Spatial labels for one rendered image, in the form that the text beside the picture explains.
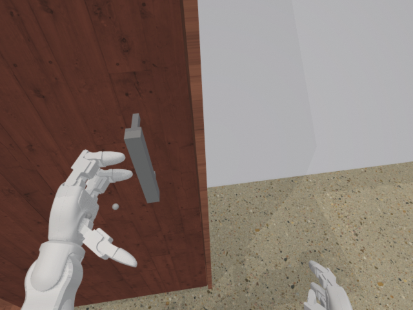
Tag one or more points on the left robot forearm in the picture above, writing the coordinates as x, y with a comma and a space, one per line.
52, 280

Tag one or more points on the robot left hand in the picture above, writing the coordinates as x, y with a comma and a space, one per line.
73, 201

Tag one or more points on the handle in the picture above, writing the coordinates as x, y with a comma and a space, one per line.
137, 148

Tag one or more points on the robot right hand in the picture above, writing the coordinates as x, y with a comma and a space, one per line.
333, 297

